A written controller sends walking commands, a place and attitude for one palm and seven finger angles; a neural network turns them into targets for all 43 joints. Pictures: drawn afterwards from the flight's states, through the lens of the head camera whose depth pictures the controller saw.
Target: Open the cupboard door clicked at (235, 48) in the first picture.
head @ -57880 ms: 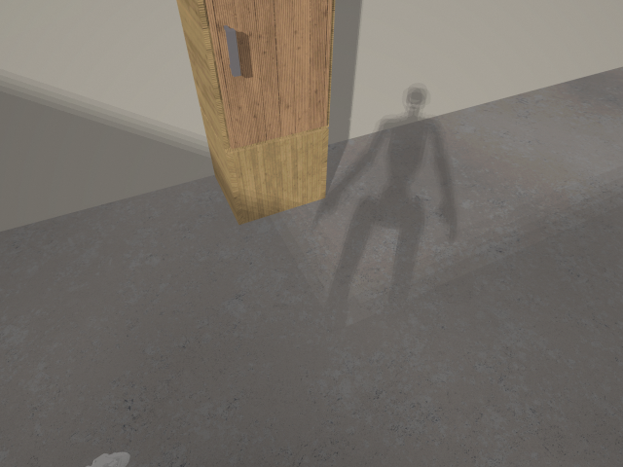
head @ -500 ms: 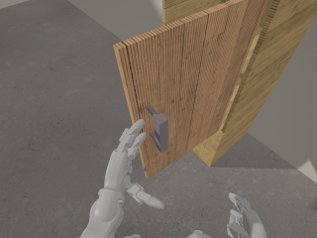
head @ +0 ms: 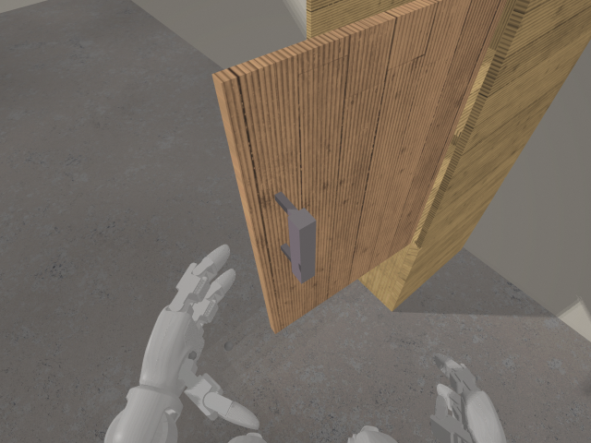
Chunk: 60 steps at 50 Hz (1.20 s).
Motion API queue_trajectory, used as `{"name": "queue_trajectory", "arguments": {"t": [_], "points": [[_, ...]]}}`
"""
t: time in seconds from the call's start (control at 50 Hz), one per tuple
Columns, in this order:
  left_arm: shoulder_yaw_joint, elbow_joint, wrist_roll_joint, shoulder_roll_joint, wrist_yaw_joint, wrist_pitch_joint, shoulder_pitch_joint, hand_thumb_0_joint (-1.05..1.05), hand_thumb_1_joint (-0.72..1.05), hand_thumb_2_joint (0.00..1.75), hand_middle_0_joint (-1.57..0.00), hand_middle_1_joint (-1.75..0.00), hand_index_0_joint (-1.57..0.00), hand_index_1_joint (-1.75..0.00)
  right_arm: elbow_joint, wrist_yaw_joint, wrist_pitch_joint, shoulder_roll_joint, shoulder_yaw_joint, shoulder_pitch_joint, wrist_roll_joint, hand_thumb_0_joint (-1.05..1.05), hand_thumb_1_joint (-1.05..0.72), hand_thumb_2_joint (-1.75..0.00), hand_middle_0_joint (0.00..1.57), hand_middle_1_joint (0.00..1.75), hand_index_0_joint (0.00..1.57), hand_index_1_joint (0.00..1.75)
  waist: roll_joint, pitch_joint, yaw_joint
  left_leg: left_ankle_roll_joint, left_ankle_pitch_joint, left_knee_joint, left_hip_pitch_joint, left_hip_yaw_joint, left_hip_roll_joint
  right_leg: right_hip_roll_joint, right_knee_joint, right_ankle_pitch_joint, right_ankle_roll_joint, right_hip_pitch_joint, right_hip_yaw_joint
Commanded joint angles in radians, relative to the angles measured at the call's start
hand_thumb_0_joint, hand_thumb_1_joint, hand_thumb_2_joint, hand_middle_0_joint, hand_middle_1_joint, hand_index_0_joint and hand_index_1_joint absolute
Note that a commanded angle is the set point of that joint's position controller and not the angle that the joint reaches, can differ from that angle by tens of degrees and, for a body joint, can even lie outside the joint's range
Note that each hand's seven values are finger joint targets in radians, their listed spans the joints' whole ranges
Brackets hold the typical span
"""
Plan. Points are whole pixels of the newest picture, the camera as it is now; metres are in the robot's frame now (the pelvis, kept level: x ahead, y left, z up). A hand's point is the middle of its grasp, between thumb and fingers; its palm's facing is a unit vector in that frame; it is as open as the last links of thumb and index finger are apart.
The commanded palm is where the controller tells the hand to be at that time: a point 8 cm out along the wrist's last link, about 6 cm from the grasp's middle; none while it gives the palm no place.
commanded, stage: draw the hand back to the body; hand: left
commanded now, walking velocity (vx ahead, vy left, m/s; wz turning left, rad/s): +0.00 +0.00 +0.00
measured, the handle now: (293, 238) +0.37 +0.03 +0.07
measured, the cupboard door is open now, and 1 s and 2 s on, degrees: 85 85 85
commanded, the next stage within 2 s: step back with the hand held close in 1.60 s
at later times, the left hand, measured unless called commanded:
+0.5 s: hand (150, 347) +0.20 +0.16 +0.12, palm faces -0.07 -0.99 -0.08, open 16.2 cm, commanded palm +0.18 +0.22 +0.14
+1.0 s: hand (24, 298) +0.22 +0.26 +0.18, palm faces +0.33 -0.86 -0.38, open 11.7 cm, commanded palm +0.17 +0.30 +0.20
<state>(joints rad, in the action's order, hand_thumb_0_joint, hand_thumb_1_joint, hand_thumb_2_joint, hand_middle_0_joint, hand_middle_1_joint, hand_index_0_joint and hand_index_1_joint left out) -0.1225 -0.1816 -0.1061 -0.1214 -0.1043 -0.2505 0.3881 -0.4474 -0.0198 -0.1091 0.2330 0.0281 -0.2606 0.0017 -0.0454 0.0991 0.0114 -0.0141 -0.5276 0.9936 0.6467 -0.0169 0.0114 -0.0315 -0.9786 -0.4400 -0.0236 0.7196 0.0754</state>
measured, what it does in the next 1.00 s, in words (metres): rises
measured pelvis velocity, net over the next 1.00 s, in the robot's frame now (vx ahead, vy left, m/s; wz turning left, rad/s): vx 0.02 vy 0.03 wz -0.02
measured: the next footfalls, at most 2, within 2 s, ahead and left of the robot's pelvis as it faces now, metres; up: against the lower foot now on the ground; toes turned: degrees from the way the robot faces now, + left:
none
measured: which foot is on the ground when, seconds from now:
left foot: down 0.00-1.00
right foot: down 0.00-1.00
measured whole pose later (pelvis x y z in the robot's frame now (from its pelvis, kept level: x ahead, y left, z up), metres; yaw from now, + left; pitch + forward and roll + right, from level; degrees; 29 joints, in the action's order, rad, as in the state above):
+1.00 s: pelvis +0.02 +0.03 +0.06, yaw -1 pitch -2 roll -1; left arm 0.20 -0.42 -0.02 -0.31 0.12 -0.07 0.50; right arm -0.61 -0.09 -0.16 0.22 0.06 -0.24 -0.01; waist -0.06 0.00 0.06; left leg 0.03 -0.36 0.54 0.14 0.02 0.00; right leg -0.03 -0.50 -0.26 0.02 0.20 0.05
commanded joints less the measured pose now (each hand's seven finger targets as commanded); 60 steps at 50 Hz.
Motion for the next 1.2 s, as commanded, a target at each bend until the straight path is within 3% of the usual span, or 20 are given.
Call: {"name": "queue_trajectory", "arguments": {"t": [0.0, 0.1, 0.16, 0.2, 0.26, 0.4, 0.44, 0.5, 0.52, 0.54, 0.56, 0.62, 0.7, 0.76, 0.82, 0.88, 0.9, 1.0, 1.1, 1.18], "points": [[0.028, -0.241, -0.018, -0.030, -0.010, -0.071, -0.055, 0.00, -0.50, 0.30, -0.15, -0.30, -0.15, -0.30, 0.175, -0.014, -0.072, 0.092, -0.045, 0.055, 0.003, 0.00, -0.90, -0.90, 0.20, 0.30, 0.20, 0.30, 0.122, 0.193, -0.019, 0.024, 0.246, -0.111, 0.033, 0.008, -0.041, 0.014, 0.152, 0.233, 0.006, -0.238, -0.071], [0.116, -0.361, -0.022, -0.122, 0.011, -0.072, -0.007, 0.00, -0.50, 0.30, -0.15, -0.30, -0.15, -0.30, 0.195, -0.018, -0.077, 0.089, -0.042, 0.052, 0.009, 0.00, -0.90, -0.90, 0.20, 0.30, 0.20, 0.30, 0.041, 0.237, 0.013, 0.025, 0.281, -0.145, -0.015, 0.010, -0.041, 0.018, 0.149, 0.260, -0.004, -0.291, -0.062], [0.085, -0.388, -0.035, -0.092, 0.001, -0.051, 0.003, 0.00, -0.50, 0.30, -0.15, -0.30, -0.15, -0.30, 0.197, -0.018, -0.081, 0.086, -0.035, 0.046, 0.020, 0.00, -0.90, -0.90, 0.20, 0.30, 0.20, 0.30, 0.029, 0.195, -0.004, 0.023, 0.282, -0.174, -0.045, 0.006, -0.036, 0.024, 0.163, 0.264, 0.000, -0.279, -0.042], [0.074, -0.361, -0.044, -0.081, -0.015, -0.019, 0.028, 0.00, -0.50, 0.30, -0.15, -0.30, -0.15, -0.30, 0.196, -0.021, -0.085, 0.094, -0.030, 0.052, 0.025, 0.00, -0.90, -0.90, 0.20, 0.30, 0.20, 0.30, 0.059, 0.148, -0.013, 0.026, 0.253, -0.187, -0.045, 0.002, -0.031, 0.029, 0.190, 0.222, 0.004, -0.262, -0.035], [0.100, -0.342, -0.057, -0.107, -0.035, 0.028, 0.001, 0.00, -0.50, 0.30, -0.15, -0.30, -0.15, -0.30, 0.188, -0.031, -0.092, 0.104, -0.024, 0.057, 0.028, 0.00, -0.90, -0.90, 0.20, 0.30, 0.20, 0.30, 0.086, 0.070, -0.022, 0.026, 0.172, -0.210, -0.035, -0.004, -0.029, 0.028, 0.232, 0.113, 0.011, -0.237, -0.037], [0.233, -0.438, -0.103, -0.188, -0.054, 0.065, 0.025, 0.00, -0.50, 0.30, -0.15, -0.30, -0.15, -0.30, 0.186, -0.046, -0.114, 0.098, -0.015, 0.073, 0.029, 0.00, -0.90, -0.90, 0.20, 0.30, 0.20, 0.30, 0.026, 0.132, 0.021, 0.021, 0.259, -0.253, -0.115, -0.004, -0.029, 0.030, 0.239, 0.204, 0.003, -0.335, -0.024], [0.241, -0.461, -0.117, -0.190, -0.065, 0.060, 0.014, 0.00, -0.43, 0.33, -0.15, -0.30, -0.15, -0.30, 0.178, -0.047, -0.125, 0.098, -0.011, 0.072, 0.033, 0.00, -0.90, -0.90, 0.20, 0.30, 0.20, 0.30, 0.000, 0.120, 0.016, 0.019, 0.269, -0.262, -0.137, -0.007, -0.027, 0.033, 0.245, 0.220, 0.004, -0.332, -0.018], [0.258, -0.441, -0.133, -0.202, -0.087, 0.067, -0.004, 0.00, -0.32, 0.37, -0.16, -0.30, -0.16, -0.30, 0.155, -0.051, -0.139, 0.106, -0.009, 0.074, 0.035, 0.00, -0.90, -0.90, 0.20, 0.30, 0.20, 0.30, 0.020, 0.071, 0.006, 0.019, 0.262, -0.280, -0.147, -0.016, -0.021, 0.038, 0.268, 0.206, 0.006, -0.330, -0.010], [0.264, -0.514, 0.013, -0.314, 0.047, 0.085, -0.013, 0.00, -0.29, 0.39, -0.16, -0.30, -0.16, -0.30, 0.148, -0.075, -0.122, 0.091, -0.016, 0.071, 0.017, 0.00, -0.90, -0.90, 0.20, 0.30, 0.20, 0.30, 0.009, 0.066, 0.041, 0.029, 0.256, -0.334, -0.161, 0.000, -0.006, 0.014, 0.323, 0.185, -0.002, -0.379, -0.057], [0.234, -0.485, 0.028, -0.231, 0.104, 0.110, 0.045, 0.00, -0.26, 0.40, -0.16, -0.30, -0.16, -0.30, 0.145, -0.082, -0.119, 0.077, -0.011, 0.058, 0.010, 0.00, -0.90, -0.90, 0.20, 0.30, 0.20, 0.30, 0.006, 0.020, 0.019, 0.027, 0.249, -0.347, -0.179, 0.003, -0.011, 0.013, 0.347, 0.176, 0.000, -0.365, -0.046], [0.216, -0.461, 0.035, -0.201, 0.129, 0.126, 0.073, 0.00, -0.22, 0.42, -0.16, -0.30, -0.16, -0.30, 0.136, -0.080, -0.117, 0.078, -0.009, 0.056, 0.008, 0.00, -0.90, -0.90, 0.20, 0.30, 0.20, 0.30, 0.024, -0.005, 0.016, 0.024, 0.240, -0.356, -0.178, -0.001, -0.009, 0.011, 0.358, 0.164, 0.003, -0.361, -0.039], [0.245, -0.450, 0.066, -0.229, 0.178, 0.138, 0.061, 0.00, -0.12, 0.47, -0.16, -0.30, -0.16, -0.30, 0.108, -0.085, -0.102, 0.083, -0.010, 0.080, 0.005, 0.00, -0.90, -0.90, 0.20, 0.30, 0.20, 0.30, 0.031, -0.020, 0.020, 0.028, 0.277, -0.392, -0.234, 0.004, -0.001, 0.011, 0.397, 0.191, 0.006, -0.409, -0.035], [0.321, -0.457, 0.086, -0.298, 0.219, 0.130, 0.032, 0.00, 0.02, 0.52, -0.17, -0.30, -0.17, -0.30, 0.079, -0.094, -0.101, 0.087, -0.009, 0.108, 0.000, 0.00, -0.90, -0.90, 0.20, 0.30, 0.20, 0.30, 0.020, -0.011, 0.034, 0.029, 0.301, -0.450, -0.297, 0.006, 0.000, 0.012, 0.447, 0.208, 0.002, -0.481, -0.035], [0.327, -0.489, 0.093, -0.291, 0.234, 0.120, 0.023, 0.00, 0.13, 0.57, -0.17, -0.30, -0.17, -0.30, 0.060, -0.094, -0.113, 0.081, -0.005, 0.114, -0.005, 0.00, -0.90, -0.90, 0.20, 0.30, 0.20, 0.30, -0.033, 0.006, 0.034, 0.025, 0.366, -0.494, -0.354, 0.005, 0.001, 0.010, 0.457, 0.264, 0.003, -0.530, -0.025], [0.359, -0.498, 0.094, -0.306, 0.241, 0.116, 0.035, 0.00, 0.23, 0.62, -0.18, -0.30, -0.18, -0.30, 0.038, -0.090, -0.122, 0.084, -0.006, 0.123, -0.007, 0.00, -0.90, -0.90, 0.20, 0.30, 0.20, 0.30, -0.040, 0.006, 0.040, 0.019, 0.471, -0.525, -0.395, 0.001, 0.010, 0.013, 0.478, 0.325, 0.004, -0.575, -0.021], [0.392, -0.461, 0.092, -0.313, 0.241, 0.119, 0.044, 0.00, 0.34, 0.66, -0.18, -0.30, -0.18, -0.30, 0.014, -0.083, -0.120, 0.086, -0.012, 0.132, -0.009, 0.00, -0.90, -0.90, 0.20, 0.30, 0.20, 0.30, -0.015, -0.026, 0.043, 0.013, 0.518, -0.554, -0.418, 0.006, 0.016, 0.019, 0.507, 0.357, 0.007, -0.598, -0.017], [0.412, -0.440, 0.091, -0.328, 0.242, 0.117, 0.047, 0.00, 0.37, 0.68, -0.18, -0.30, -0.18, -0.30, 0.008, -0.082, -0.120, 0.090, -0.015, 0.142, -0.008, 0.00, -0.90, -0.90, 0.20, 0.30, 0.20, 0.30, 0.024, -0.034, 0.049, 0.013, 0.522, -0.565, -0.418, 0.003, 0.019, 0.022, 0.519, 0.360, 0.005, -0.613, -0.017], [0.482, -0.404, 0.083, -0.355, 0.238, 0.115, 0.027, 0.00, 0.55, 0.75, -0.19, -0.30, -0.19, -0.30, -0.015, -0.077, -0.102, 0.094, -0.024, 0.159, -0.009, 0.00, -0.90, -0.90, 0.20, 0.30, 0.20, 0.30, 0.016, -0.061, 0.056, 0.014, 0.529, -0.603, -0.448, 0.016, 0.021, 0.026, 0.561, 0.380, 0.004, -0.647, -0.025], [0.554, -0.460, 0.080, -0.403, 0.242, 0.102, 0.000, 0.00, 0.73, 0.82, -0.19, -0.30, -0.19, -0.30, -0.027, -0.071, -0.099, 0.095, -0.030, 0.168, -0.014, 0.00, -0.90, -0.90, 0.20, 0.30, 0.20, 0.30, -0.072, 0.000, 0.065, 0.007, 0.656, -0.613, -0.510, 0.026, 0.019, 0.021, 0.575, 0.466, 0.003, -0.704, -0.034], [0.595, -0.459, 0.074, -0.420, 0.244, 0.102, -0.023, 0.00, 0.87, 0.88, -0.20, -0.30, -0.20, -0.30, -0.038, -0.063, -0.097, 0.094, -0.034, 0.164, -0.015, 0.00, -0.90, -0.90, 0.20, 0.30, 0.20, 0.30, -0.052, -0.009, 0.063, -0.002, 0.707, -0.626, -0.527, 0.022, 0.023, 0.027, 0.586, 0.489, 0.006, -0.710, -0.028]]}}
